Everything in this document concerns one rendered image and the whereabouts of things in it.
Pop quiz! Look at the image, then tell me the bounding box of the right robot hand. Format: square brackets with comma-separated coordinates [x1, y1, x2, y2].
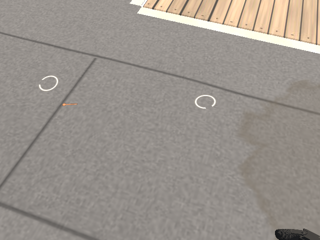
[275, 228, 320, 240]

